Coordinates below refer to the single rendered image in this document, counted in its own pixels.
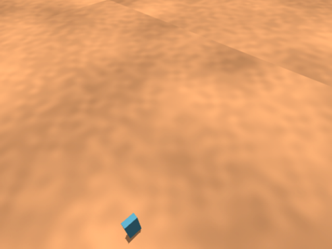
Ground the carton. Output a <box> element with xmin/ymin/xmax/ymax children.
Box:
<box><xmin>121</xmin><ymin>213</ymin><xmax>141</xmax><ymax>238</ymax></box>

